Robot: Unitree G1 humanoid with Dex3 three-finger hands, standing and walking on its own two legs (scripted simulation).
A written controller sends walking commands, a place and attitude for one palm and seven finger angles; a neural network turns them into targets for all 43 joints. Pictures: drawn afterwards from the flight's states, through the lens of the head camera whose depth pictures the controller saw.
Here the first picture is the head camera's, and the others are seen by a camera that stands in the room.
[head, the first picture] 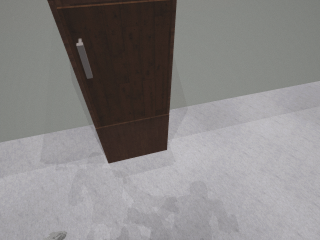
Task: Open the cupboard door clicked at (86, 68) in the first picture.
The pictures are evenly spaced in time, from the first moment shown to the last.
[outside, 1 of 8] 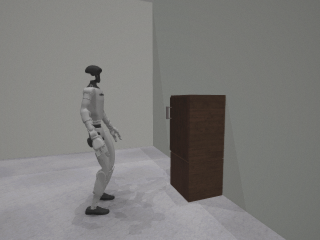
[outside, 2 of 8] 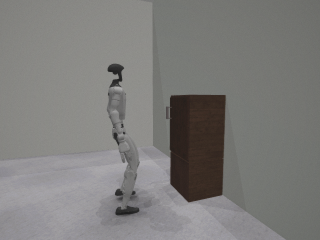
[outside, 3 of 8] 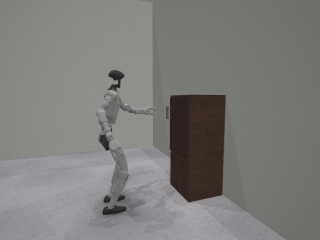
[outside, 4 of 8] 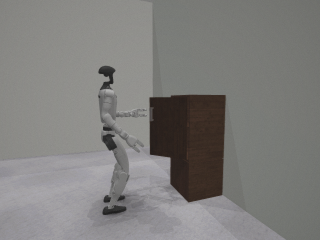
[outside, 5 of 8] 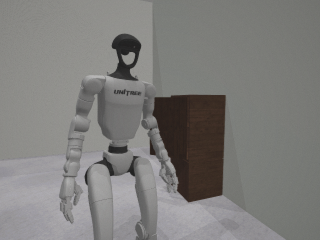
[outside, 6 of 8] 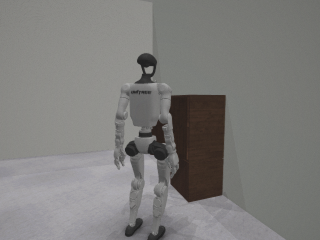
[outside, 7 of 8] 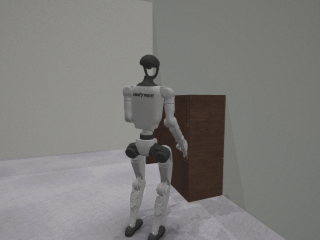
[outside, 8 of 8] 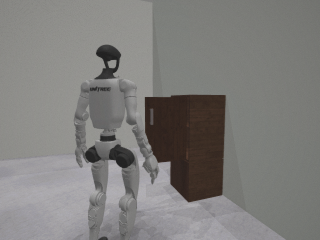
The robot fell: no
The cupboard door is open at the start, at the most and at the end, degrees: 0 89 87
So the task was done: yes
